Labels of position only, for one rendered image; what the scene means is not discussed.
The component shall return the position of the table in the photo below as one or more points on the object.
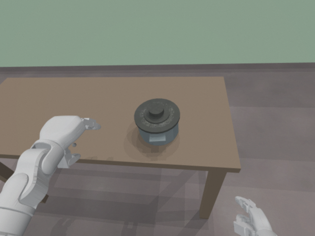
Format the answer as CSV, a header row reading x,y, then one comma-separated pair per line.
x,y
205,141

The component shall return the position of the knob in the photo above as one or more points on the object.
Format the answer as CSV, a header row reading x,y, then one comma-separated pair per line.
x,y
156,110

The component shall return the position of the left robot forearm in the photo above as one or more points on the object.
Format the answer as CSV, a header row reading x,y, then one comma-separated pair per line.
x,y
27,187

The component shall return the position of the lid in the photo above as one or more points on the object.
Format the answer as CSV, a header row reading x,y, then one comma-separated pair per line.
x,y
157,125

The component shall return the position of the robot left hand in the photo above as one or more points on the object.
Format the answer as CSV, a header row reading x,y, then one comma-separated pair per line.
x,y
64,130

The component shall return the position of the pot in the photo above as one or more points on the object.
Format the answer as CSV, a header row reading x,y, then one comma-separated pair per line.
x,y
160,139

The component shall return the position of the robot right hand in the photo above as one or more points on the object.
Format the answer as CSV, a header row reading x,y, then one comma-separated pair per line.
x,y
257,220

